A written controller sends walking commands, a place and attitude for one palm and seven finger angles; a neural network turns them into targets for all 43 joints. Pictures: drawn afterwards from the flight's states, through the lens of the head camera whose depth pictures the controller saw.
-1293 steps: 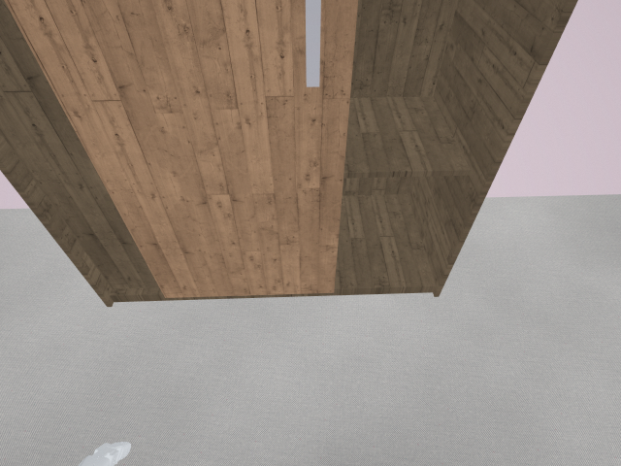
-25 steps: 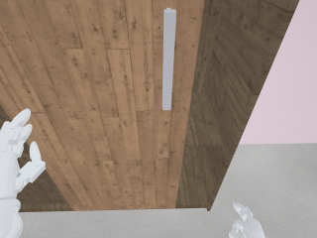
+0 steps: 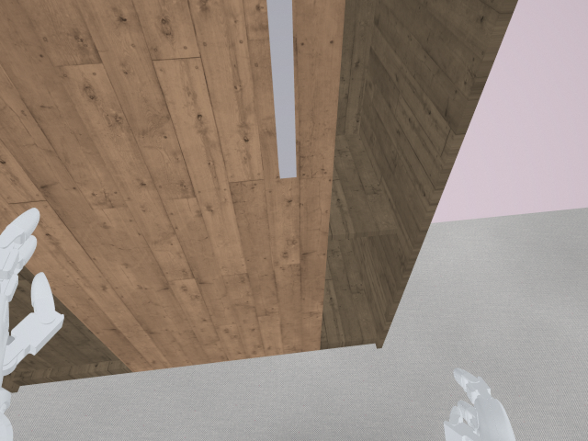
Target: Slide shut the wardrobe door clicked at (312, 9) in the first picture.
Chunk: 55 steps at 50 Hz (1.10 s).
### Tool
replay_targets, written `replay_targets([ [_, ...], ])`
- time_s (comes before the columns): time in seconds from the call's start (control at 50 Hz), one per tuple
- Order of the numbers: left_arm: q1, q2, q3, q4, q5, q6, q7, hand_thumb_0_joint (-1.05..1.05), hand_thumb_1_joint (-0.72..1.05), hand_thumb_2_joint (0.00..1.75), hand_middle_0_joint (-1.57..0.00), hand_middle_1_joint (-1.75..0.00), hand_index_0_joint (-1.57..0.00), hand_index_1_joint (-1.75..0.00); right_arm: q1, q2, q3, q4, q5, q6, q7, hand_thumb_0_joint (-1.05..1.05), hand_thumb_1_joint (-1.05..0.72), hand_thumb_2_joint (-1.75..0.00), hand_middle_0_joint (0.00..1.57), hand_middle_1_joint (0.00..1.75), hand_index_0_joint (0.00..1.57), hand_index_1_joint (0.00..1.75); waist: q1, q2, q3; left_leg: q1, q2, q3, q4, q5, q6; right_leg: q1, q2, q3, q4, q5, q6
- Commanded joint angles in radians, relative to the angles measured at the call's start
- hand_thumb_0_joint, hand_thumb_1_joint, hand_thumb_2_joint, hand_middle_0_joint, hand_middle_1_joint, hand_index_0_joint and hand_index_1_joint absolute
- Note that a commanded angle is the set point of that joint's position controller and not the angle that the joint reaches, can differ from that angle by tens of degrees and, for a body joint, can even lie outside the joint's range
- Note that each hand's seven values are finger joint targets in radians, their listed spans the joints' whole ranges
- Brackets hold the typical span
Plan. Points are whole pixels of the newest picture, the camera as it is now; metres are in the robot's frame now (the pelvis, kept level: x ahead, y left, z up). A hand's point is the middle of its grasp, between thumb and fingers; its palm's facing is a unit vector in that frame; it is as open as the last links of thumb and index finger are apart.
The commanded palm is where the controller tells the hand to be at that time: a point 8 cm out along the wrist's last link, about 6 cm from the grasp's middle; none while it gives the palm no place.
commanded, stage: step back with the hand held close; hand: left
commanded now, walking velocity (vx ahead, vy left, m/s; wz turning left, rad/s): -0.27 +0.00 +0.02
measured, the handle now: (282, 85) +0.50 +0.05 +0.25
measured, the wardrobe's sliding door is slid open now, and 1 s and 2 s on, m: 0.20 0.20 0.20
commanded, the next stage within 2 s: stop stepping back and stand still in 1.32 s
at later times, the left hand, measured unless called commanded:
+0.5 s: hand out of the picture +0.15 +0.28 +0.15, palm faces +0.52 -0.72 -0.45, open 7.4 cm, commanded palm +0.08 +0.31 +0.18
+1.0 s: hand (41, 396) +0.13 +0.23 +0.15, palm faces +0.40 -0.81 -0.43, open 7.4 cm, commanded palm +0.05 +0.28 +0.18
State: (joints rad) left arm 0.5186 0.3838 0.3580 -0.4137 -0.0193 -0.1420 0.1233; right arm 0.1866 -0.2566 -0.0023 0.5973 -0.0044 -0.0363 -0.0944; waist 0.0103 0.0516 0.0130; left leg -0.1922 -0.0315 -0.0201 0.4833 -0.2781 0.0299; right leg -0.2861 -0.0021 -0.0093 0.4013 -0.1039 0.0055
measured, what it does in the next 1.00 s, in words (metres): steps on the spot: right foot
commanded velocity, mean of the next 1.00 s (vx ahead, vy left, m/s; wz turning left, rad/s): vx -0.34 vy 0.00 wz -0.02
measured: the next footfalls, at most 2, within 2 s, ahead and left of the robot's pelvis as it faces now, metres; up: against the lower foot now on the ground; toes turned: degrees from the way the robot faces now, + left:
right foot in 0.88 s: -0.07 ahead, -0.12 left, +0.00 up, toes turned +3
left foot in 1.16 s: -0.11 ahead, +0.11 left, +0.00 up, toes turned +1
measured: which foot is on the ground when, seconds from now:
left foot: down 0.00-0.96, up 0.98-1.00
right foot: down 0.00-0.70, up 0.72-0.86, down 0.88-1.00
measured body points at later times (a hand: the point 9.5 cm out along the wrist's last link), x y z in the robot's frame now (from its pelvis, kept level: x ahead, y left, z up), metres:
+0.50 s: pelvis -0.05 +0.01 -0.03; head -0.06 +0.03 +0.42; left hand +0.11 +0.32 +0.18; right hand +0.11 -0.23 -0.10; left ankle -0.01 +0.10 -0.74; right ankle +0.07 -0.12 -0.74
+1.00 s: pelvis -0.09 -0.02 -0.01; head -0.06 +0.00 +0.44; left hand +0.10 +0.27 +0.18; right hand +0.09 -0.24 -0.09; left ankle -0.03 +0.10 -0.73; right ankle -0.11 -0.12 -0.74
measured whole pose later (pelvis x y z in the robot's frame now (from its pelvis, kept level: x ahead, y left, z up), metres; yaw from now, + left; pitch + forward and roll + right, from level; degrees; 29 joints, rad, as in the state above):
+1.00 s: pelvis -0.09 -0.02 -0.01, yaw +0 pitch +2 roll -1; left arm 0.45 0.38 0.38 -0.53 0.00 -0.18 0.16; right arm 0.13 -0.17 0.01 0.63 -0.01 -0.08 -0.07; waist 0.01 -0.03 0.04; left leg -0.46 0.03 0.01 0.65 -0.21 -0.01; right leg -0.30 0.06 0.04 0.57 -0.30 -0.03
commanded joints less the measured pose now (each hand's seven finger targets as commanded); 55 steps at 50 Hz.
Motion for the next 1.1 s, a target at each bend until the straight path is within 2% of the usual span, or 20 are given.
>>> replay_targets([
  [0.0, -0.008, 0.225, 0.183, -0.233, -0.007, -0.067, 0.045, 0.00, 0.90, 0.90, -0.20, -0.30, -0.20, -0.30, -0.098, -0.099, -0.046, -0.175, 0.002, -0.034, -0.014, 0.00, -0.90, -0.90, 0.20, 0.30, 0.20, 0.30, 0.019, -0.041, -0.175, -0.110, 0.070, -0.056, -0.037, 0.259, 0.010, 0.165, -0.090, 0.084, 0.015, 0.161, -0.033],
  [0.12, -0.032, 0.227, 0.186, -0.245, 0.006, -0.076, 0.056, 0.00, 0.90, 0.90, -0.20, -0.30, -0.20, -0.30, -0.094, -0.115, -0.053, -0.173, -0.004, -0.034, -0.024, 0.00, -0.90, -0.90, 0.20, 0.30, 0.20, 0.30, 0.015, -0.009, -0.114, -0.246, 0.094, -0.101, -0.069, 0.059, 0.036, 0.145, -0.066, 0.091, 0.061, 0.023, -0.025],
  [0.22, -0.096, 0.204, 0.171, -0.236, 0.030, -0.091, 0.060, 0.00, 0.90, 0.90, -0.20, -0.30, -0.20, -0.30, -0.081, -0.127, -0.056, -0.175, -0.005, -0.042, -0.024, 0.00, -0.90, -0.90, 0.20, 0.30, 0.20, 0.30, 0.001, -0.014, -0.046, -0.431, 0.117, -0.145, -0.112, -0.284, 0.070, 0.170, -0.057, 0.112, 0.111, -0.110, -0.021],
  [0.32, -0.168, 0.206, 0.180, -0.256, 0.063, -0.113, 0.066, 0.00, 0.90, 0.90, -0.20, -0.30, -0.20, -0.30, -0.076, -0.134, -0.060, -0.179, -0.007, -0.052, -0.020, 0.00, -0.90, -0.90, 0.20, 0.30, 0.20, 0.30, -0.001, 0.054, -0.023, -0.623, 0.154, -0.191, -0.158, -0.471, 0.106, 0.272, -0.024, 0.098, 0.256, -0.107, -0.011],
  [0.4, -0.182, 0.201, 0.187, -0.291, 0.076, -0.132, 0.066, 0.00, 0.90, 0.90, -0.20, -0.30, -0.20, -0.30, -0.068, -0.126, -0.062, -0.184, -0.012, -0.064, -0.008, 0.00, -0.90, -0.90, 0.20, 0.30, 0.20, 0.30, -0.001, 0.075, -0.026, -0.698, 0.158, -0.192, -0.130, -0.509, 0.113, 0.317, -0.018, 0.115, 0.334, -0.058, -0.016],
  [0.42, -0.179, 0.235, 0.218, -0.307, 0.076, -0.136, 0.068, 0.00, 0.90, 0.90, -0.20, -0.30, -0.20, -0.30, -0.068, -0.126, -0.064, -0.188, -0.014, -0.065, -0.008, 0.00, -0.90, -0.90, 0.20, 0.30, 0.20, 0.30, 0.000, 0.053, -0.034, -0.678, 0.143, -0.186, -0.105, -0.485, 0.107, 0.299, -0.024, 0.131, 0.318, -0.041, -0.022],
  [0.48, -0.152, 0.221, 0.210, -0.316, 0.060, -0.141, 0.065, 0.00, 0.90, 0.90, -0.20, -0.30, -0.20, -0.30, -0.057, -0.107, -0.059, -0.176, -0.014, -0.067, 0.002, 0.00, -0.90, -0.90, 0.20, 0.30, 0.20, 0.30, -0.010, -0.047, -0.012, -0.568, 0.091, -0.133, 0.034, -0.409, 0.069, 0.140, -0.097, 0.234, 0.179, -0.096, -0.061],
  [0.54, -0.126, 0.221, 0.204, -0.325, 0.040, -0.140, 0.070, 0.00, 0.90, 0.90, -0.20, -0.30, -0.20, -0.30, -0.052, -0.084, -0.053, -0.142, -0.015, -0.063, 0.013, 0.00, -0.90, -0.90, 0.20, 0.30, 0.20, 0.30, -0.018, -0.102, -0.049, -0.363, 0.078, -0.114, 0.133, -0.282, 0.031, -0.048, -0.172, 0.295, 0.051, -0.190, -0.101],
  [0.6, -0.084, 0.226, 0.224, -0.328, 0.033, -0.148, 0.079, 0.00, 0.90, 0.90, -0.20, -0.30, -0.20, -0.30, -0.053, -0.089, -0.054, -0.141, -0.012, -0.066, 0.009, 0.00, -0.90, -0.90, 0.20, 0.30, 0.20, 0.30, -0.020, -0.036, -0.079, -0.349, 0.104, -0.132, 0.061, -0.274, 0.042, -0.047, -0.124, 0.219, 0.106, -0.188, -0.073],
  [0.68, -0.056, 0.209, 0.259, -0.323, 0.052, -0.163, 0.079, 0.00, 0.90, 0.90, -0.20, -0.30, -0.20, -0.30, -0.056, -0.109, -0.071, -0.162, -0.014, -0.080, -0.003, 0.00, -0.90, -0.90, 0.20, 0.30, 0.20, 0.30, -0.007, 0.130, -0.125, -0.637, 0.253, -0.260, -0.175, -0.377, 0.118, 0.258, 0.024, 0.066, 0.491, -0.022, -0.002],
  [0.74, -0.082, 0.201, 0.242, -0.335, 0.042, -0.160, 0.071, 0.00, 0.90, 0.90, -0.20, -0.30, -0.20, -0.30, -0.056, -0.098, -0.080, -0.143, -0.035, -0.097, -0.002, 0.00, -0.90, -0.90, 0.20, 0.30, 0.20, 0.30, -0.004, 0.116, -0.098, -0.550, 0.324, -0.297, -0.201, -0.098, 0.138, 0.171, 0.061, 0.074, 0.584, -0.247, 0.009],
  [0.76, -0.061, 0.187, 0.225, -0.315, 0.031, -0.155, 0.066, 0.00, 0.90, 0.90, -0.20, -0.30, -0.20, -0.30, -0.043, -0.092, -0.081, -0.132, -0.035, -0.104, 0.000, 0.00, -0.90, -0.90, 0.20, 0.30, 0.20, 0.30, -0.002, 0.083, -0.084, -0.429, 0.316, -0.273, -0.149, 0.082, 0.122, 0.090, 0.050, 0.071, 0.494, -0.272, -0.001],
  [0.8, -0.053, 0.166, 0.183, -0.293, 0.021, -0.143, 0.058, 0.00, 0.90, 0.90, -0.20, -0.30, -0.20, -0.30, -0.043, -0.081, -0.073, -0.112, -0.036, -0.115, 0.008, 0.00, -0.90, -0.90, 0.20, 0.30, 0.20, 0.30, -0.005, 0.055, -0.065, -0.294, 0.300, -0.243, -0.093, 0.230, 0.095, 0.021, 0.035, 0.077, 0.322, -0.299, -0.008],
  [0.86, -0.090, 0.165, 0.138, -0.314, 0.012, -0.136, 0.057, 0.00, 0.90, 0.90, -0.20, -0.30, -0.20, -0.30, -0.068, -0.074, -0.057, -0.086, -0.031, -0.121, 0.021, 0.00, -0.90, -0.90, 0.20, 0.30, 0.20, 0.30, -0.008, 0.072, -0.135, -0.080, 0.239, -0.159, 0.026, 0.497, 0.035, -0.003, -0.032, 0.127, 0.094, 0.064, -0.030],
  [0.9, -0.139, 0.207, 0.136, -0.319, 0.014, -0.124, 0.066, 0.00, 0.90, 0.90, -0.20, -0.30, -0.20, -0.30, -0.093, -0.057, -0.050, -0.092, -0.014, -0.105, 0.017, 0.00, -0.90, -0.90, 0.20, 0.30, 0.20, 0.30, -0.013, -0.042, -0.254, -0.040, 0.149, -0.024, 0.145, 0.476, -0.028, 0.059, -0.171, 0.265, 0.084, 0.561, -0.062],
  [0.92, -0.150, 0.218, 0.134, -0.346, 0.012, -0.109, 0.072, 0.00, 0.90, 0.90, -0.20, -0.30, -0.20, -0.30, -0.092, -0.045, -0.055, -0.103, 0.002, -0.097, 0.008, 0.00, -0.90, -0.90, 0.20, 0.30, 0.20, 0.30, -0.012, -0.103, -0.325, -0.067, 0.099, 0.024, 0.200, 0.348, -0.052, 0.146, -0.224, 0.274, 0.110, 0.789, -0.055],
  [0.94, -0.102, 0.244, 0.160, -0.352, 0.010, -0.095, 0.069, 0.00, 0.90, 0.90, -0.20, -0.30, -0.20, -0.30, -0.095, -0.052, -0.063, -0.130, 0.005, -0.091, 0.003, 0.00, -0.90, -0.90, 0.20, 0.30, 0.20, 0.30, 0.001, -0.142, -0.325, -0.134, 0.050, 0.028, 0.242, 0.128, -0.053, 0.178, -0.250, 0.282, 0.092, 0.807, -0.069],
  [0.98, 0.018, 0.283, 0.218, -0.356, 0.005, -0.087, 0.060, 0.00, 0.90, 0.90, -0.20, -0.30, -0.20, -0.30, -0.123, -0.029, -0.055, -0.157, 0.004, -0.065, 0.005, 0.00, -0.90, -0.90, 0.20, 0.30, 0.20, 0.30, 0.028, -0.171, -0.231, -0.242, 0.026, -0.004, 0.381, -0.135, -0.041, 0.087, -0.302, 0.325, -0.006, 0.588, -0.118],
  [1.02, 0.074, 0.289, 0.251, -0.339, -0.004, -0.076, 0.052, 0.00, 0.90, 0.90, -0.20, -0.30, -0.20, -0.30, -0.135, -0.023, -0.046, -0.168, -0.002, -0.043, 0.008, 0.00, -0.90, -0.90, 0.20, 0.30, 0.20, 0.30, 0.024, -0.177, -0.199, -0.302, 0.034, -0.021, 0.433, -0.158, -0.051, 0.094, -0.292, 0.294, 0.003, 0.602, -0.156],
  [1.08, 0.090, 0.247, 0.228, -0.331, -0.010, -0.073, 0.053, 0.00, 0.90, 0.90, -0.20, -0.30, -0.20, -0.30, -0.113, -0.030, -0.046, -0.151, 0.004, -0.015, -0.005, 0.00, -0.90, -0.90, 0.20, 0.30, 0.20, 0.30, -0.009, -0.156, -0.219, -0.202, 0.050, 0.015, 0.220, -0.023, -0.058, 0.132, -0.229, 0.208, 0.078, 0.713, -0.129],
])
